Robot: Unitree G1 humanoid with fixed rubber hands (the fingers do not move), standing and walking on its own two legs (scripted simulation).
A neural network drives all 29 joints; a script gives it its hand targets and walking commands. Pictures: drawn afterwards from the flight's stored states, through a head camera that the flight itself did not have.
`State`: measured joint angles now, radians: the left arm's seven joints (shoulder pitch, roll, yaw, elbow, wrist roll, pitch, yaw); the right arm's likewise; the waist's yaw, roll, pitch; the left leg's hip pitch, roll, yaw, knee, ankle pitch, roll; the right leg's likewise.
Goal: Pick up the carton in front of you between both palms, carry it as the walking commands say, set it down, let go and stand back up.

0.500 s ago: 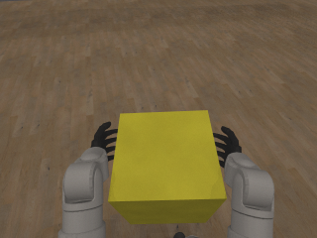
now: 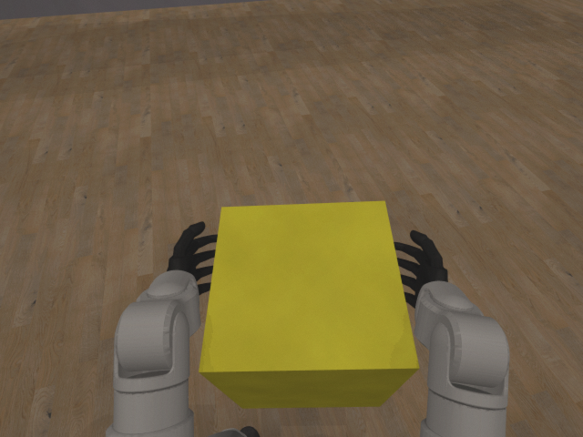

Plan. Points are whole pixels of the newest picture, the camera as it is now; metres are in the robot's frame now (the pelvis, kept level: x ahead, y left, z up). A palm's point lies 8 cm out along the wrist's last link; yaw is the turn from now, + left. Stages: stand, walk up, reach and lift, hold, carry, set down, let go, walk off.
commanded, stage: carry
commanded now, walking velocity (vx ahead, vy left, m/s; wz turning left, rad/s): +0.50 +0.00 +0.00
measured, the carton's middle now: (306, 314) +0.28 -0.01 +0.02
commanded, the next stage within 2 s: none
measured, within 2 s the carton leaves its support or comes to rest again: neither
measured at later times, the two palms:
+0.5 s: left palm (221, 129) +0.61 +0.16 +0.09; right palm (378, 132) +0.61 -0.14 +0.09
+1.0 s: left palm (244, 48) +0.95 +0.15 +0.11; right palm (362, 53) +0.95 -0.14 +0.10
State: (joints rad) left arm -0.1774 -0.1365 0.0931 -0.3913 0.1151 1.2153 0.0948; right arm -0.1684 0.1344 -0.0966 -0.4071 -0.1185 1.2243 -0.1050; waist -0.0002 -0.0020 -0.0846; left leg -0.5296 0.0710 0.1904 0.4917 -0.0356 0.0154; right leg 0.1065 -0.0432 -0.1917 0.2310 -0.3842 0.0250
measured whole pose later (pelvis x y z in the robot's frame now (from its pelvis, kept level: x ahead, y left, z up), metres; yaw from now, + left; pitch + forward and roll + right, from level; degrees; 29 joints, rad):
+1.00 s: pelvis +0.68 +0.01 +0.00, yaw +0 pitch +4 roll +1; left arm -0.16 -0.13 0.09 -0.40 0.11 1.20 0.09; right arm -0.15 0.13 -0.08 -0.42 -0.12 1.21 -0.11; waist 0.00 0.00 -0.08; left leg -0.55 0.07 0.18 0.52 -0.03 0.01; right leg 0.10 -0.03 -0.19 0.21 -0.36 0.01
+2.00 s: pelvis +1.36 +0.01 +0.01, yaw +0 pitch +4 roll +1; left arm -0.17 -0.14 0.09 -0.40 0.11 1.20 0.09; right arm -0.16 0.13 -0.09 -0.42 -0.12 1.22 -0.11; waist 0.00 0.00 -0.08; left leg -0.56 0.08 0.18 0.52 -0.03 0.01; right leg 0.09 -0.04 -0.20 0.20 -0.35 0.01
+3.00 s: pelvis +2.01 +0.02 +0.00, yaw +0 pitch +2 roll +0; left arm -0.16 -0.13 0.10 -0.39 0.11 1.17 0.09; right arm -0.15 0.13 -0.08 -0.41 -0.12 1.19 -0.11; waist -0.01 0.01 -0.04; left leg -0.41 0.03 0.19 0.41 0.02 0.01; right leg -0.06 -0.04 -0.18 0.44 -0.40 0.00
